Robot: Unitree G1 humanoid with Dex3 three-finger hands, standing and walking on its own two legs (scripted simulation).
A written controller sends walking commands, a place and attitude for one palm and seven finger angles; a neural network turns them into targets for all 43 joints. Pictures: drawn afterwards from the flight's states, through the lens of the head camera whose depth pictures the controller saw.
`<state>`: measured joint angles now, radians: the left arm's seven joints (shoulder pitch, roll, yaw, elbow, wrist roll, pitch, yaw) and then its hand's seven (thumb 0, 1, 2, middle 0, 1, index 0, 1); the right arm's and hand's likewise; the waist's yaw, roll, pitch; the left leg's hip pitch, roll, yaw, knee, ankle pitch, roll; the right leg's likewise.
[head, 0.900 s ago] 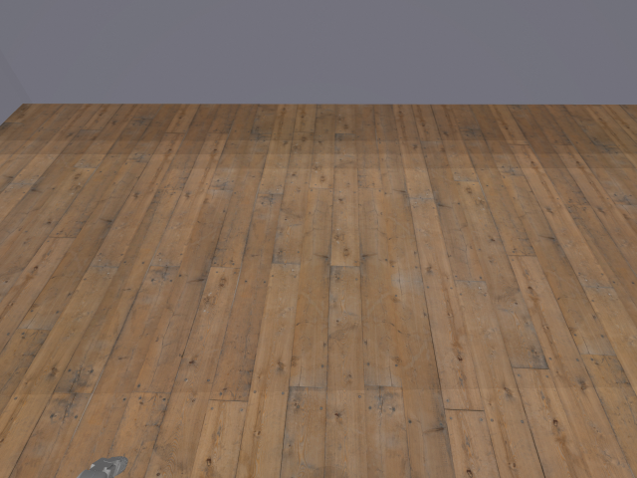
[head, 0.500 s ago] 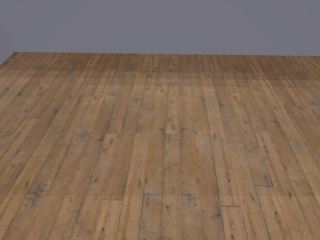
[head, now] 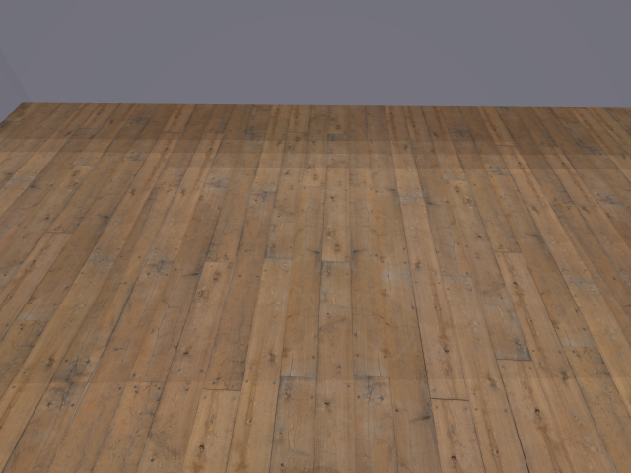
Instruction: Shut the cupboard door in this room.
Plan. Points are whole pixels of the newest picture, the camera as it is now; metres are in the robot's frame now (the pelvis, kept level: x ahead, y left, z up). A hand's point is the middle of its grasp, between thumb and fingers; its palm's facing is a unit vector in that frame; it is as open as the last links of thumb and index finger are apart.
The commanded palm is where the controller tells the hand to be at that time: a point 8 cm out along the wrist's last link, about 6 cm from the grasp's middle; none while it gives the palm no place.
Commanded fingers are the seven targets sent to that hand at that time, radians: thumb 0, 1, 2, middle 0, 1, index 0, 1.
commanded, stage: turn or walk to find it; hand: left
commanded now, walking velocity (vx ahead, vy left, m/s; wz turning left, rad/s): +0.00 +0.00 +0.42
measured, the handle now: out of the picture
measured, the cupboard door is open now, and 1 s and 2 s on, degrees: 86 86 86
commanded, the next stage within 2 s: none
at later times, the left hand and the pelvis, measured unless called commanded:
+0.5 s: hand out of the picture +0.03 +0.23 -0.19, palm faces +0.13 -0.96 -0.25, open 7.4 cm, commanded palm none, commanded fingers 0.00 0.90 0.90 -0.20 -0.30 -0.20 -0.30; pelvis -0.02 +0.01 -0.02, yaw +8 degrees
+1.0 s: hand out of the picture -0.10 +0.18 -0.17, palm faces +0.40 -0.88 -0.26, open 7.4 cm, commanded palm none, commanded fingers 0.00 0.90 0.90 -0.20 -0.30 -0.20 -0.30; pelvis -0.05 -0.02 -0.01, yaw +23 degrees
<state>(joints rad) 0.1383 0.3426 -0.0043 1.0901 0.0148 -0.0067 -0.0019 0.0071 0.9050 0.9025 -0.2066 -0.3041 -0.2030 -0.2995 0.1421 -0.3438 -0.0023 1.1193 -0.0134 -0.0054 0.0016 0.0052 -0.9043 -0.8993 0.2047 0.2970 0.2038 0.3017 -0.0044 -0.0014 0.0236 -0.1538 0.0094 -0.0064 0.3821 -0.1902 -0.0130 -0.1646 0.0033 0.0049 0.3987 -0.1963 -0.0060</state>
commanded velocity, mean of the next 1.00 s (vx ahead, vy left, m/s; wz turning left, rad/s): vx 0.00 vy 0.00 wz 0.42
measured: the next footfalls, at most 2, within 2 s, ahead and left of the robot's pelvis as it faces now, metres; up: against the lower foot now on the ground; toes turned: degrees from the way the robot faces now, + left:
right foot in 0.68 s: +0.02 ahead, -0.12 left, +0.00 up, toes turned +13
left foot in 1.08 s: -0.09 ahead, +0.11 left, +0.00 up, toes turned +30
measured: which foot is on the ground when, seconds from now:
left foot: down 0.00-0.68, up 0.70-1.00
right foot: down 0.00-0.40, up 0.42-0.66, down 0.68-1.00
